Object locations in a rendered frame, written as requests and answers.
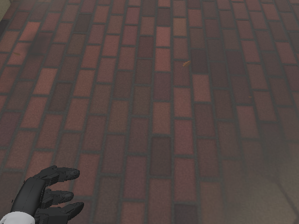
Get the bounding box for left robot forearm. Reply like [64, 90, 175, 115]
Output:
[0, 211, 36, 224]

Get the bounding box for robot left hand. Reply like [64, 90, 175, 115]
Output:
[10, 165, 84, 224]

